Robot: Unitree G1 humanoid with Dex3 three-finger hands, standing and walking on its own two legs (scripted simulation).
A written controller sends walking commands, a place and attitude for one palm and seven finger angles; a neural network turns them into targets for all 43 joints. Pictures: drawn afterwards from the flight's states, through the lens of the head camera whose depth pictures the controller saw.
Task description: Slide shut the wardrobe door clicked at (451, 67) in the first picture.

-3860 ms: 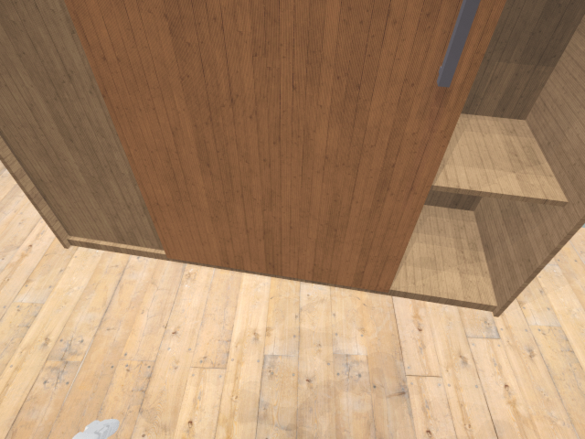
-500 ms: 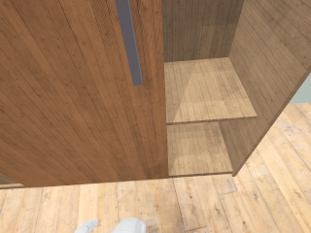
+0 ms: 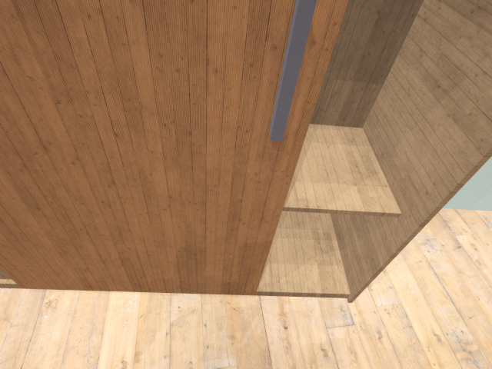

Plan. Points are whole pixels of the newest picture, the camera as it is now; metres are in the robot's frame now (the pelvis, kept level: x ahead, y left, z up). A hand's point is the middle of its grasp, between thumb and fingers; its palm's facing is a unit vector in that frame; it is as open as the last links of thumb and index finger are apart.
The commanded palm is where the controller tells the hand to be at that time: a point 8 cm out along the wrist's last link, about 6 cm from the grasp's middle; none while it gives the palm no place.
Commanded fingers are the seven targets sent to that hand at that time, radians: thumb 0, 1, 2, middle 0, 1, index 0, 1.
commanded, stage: come to a stop and stand still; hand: left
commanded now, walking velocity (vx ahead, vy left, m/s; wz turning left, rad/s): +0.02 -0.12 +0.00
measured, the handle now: (287, 71) +0.51 +0.00 +0.25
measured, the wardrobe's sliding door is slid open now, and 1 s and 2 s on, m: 0.41 0.41 0.41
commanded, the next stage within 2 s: look again from close up in 0.84 s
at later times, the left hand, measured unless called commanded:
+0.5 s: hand out of the picture +0.08 +0.11 -0.18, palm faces +0.06 -0.98 -0.21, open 7.2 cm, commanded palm none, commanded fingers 0.00 0.90 0.90 -0.20 -0.30 -0.20 -0.30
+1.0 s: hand out of the picture -0.03 +0.08 -0.18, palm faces +0.05 -0.99 -0.16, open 7.4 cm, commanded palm none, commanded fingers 0.00 0.90 0.90 -0.20 -0.30 -0.20 -0.30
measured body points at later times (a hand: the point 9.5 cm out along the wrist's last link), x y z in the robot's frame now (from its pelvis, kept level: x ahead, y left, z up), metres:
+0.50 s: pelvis +0.01 -0.07 -0.01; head +0.01 -0.08 +0.44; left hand +0.08 +0.16 -0.16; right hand -0.02 -0.28 -0.18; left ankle +0.00 +0.08 -0.74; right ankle -0.02 -0.14 -0.75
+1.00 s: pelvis +0.03 -0.07 -0.01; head +0.04 -0.07 +0.44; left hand -0.03 +0.14 -0.16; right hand +0.03 -0.29 -0.17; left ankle +0.00 +0.07 -0.75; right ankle -0.02 -0.14 -0.75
